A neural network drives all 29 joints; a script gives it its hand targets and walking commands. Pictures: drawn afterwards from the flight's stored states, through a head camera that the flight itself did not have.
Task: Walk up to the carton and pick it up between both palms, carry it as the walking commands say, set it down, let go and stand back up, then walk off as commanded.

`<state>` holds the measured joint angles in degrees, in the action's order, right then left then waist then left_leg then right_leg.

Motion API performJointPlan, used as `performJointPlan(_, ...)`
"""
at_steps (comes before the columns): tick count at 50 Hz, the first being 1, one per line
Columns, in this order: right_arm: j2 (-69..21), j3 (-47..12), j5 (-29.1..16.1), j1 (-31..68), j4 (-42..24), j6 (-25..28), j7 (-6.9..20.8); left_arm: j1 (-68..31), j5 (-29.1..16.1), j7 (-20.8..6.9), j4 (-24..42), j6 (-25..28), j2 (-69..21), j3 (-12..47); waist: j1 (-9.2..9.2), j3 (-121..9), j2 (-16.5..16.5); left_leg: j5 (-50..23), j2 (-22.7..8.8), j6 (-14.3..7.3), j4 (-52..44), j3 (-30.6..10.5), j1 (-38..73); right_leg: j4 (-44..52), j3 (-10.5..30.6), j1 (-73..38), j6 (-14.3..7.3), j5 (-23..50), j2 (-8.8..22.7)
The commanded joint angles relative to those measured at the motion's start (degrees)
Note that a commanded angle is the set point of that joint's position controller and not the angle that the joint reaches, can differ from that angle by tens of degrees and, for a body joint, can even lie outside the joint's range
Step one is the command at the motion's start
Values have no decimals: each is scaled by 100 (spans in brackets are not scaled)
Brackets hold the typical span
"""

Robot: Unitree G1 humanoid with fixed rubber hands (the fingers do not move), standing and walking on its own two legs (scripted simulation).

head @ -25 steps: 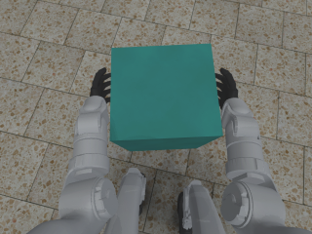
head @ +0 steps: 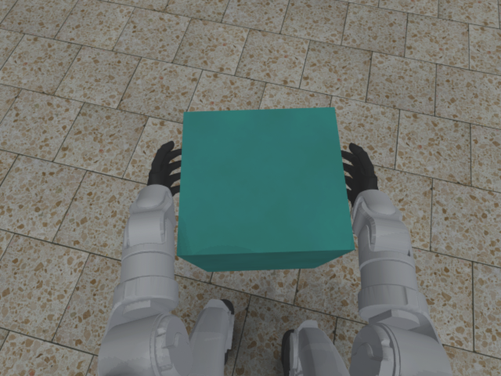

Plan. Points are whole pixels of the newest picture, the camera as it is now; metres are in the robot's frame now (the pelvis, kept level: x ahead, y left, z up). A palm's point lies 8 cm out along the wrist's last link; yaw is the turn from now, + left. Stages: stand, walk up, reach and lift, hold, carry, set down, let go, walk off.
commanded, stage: reach and lift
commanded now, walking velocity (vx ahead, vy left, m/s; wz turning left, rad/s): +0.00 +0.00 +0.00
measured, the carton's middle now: (260, 203) +0.40 +0.04 -0.11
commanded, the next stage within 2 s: none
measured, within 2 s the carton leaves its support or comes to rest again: neither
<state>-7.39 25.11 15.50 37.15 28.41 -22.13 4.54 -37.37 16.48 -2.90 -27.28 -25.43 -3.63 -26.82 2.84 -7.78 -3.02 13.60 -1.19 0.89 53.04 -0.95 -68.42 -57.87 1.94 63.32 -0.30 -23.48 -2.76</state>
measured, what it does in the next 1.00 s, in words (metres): rises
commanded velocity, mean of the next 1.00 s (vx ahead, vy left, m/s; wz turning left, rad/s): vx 0.00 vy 0.00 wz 0.00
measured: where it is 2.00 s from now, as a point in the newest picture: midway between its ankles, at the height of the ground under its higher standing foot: (255, 361)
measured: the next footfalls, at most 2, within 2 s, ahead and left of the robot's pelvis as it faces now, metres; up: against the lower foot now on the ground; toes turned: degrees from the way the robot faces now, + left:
none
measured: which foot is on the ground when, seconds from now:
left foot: down 0.00-1.00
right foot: down 0.00-1.00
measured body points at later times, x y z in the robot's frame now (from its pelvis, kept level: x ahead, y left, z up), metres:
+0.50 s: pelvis +0.02 +0.00 +0.05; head +0.14 +0.02 +0.49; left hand +0.38 +0.20 +0.02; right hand +0.40 -0.12 +0.03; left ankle +0.09 +0.13 -0.66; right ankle +0.02 -0.11 -0.66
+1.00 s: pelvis +0.04 +0.00 +0.08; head +0.07 +0.02 +0.53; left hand +0.35 +0.20 +0.09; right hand +0.37 -0.13 +0.09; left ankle +0.09 +0.13 -0.66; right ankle +0.02 -0.11 -0.66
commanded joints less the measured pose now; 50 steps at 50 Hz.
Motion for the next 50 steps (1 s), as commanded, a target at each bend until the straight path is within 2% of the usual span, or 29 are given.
performJointPlan(1, -5534, -3285, -792, 3182, 345, 30, 1380, -3107, -1081, -1691, -188, 134, -5841, 3551, 154, -4120, 234, -1535, 709, -92, -329, 72, 4092, 1107, 27, -1038, 18, 1353, -535)
performJointPlan(16, -5431, -3302, -655, 2469, 154, -9, 1401, -2373, -989, -1656, 71, 88, -5785, 3660, 90, -3418, 303, -1888, 643, -90, -1254, -34, 5168, 2047, 85, -2127, -12, 1740, -421)
performJointPlan(31, -5325, -3563, -619, 1662, -255, -152, 1295, -1603, -1016, -1479, 480, -48, -5712, 3950, 29, -2548, 358, -2150, 596, -92, -2136, -182, 6430, 2959, 181, -3274, -71, 1998, -330)
performJointPlan(50, -5153, -4010, -857, 1123, -923, -696, 1137, -1054, -1203, -1218, 1082, -652, -5621, 4367, -32, -1274, 312, -1871, 591, -45, -2903, -183, 7539, 3847, 268, -4427, -81, 1776, -218)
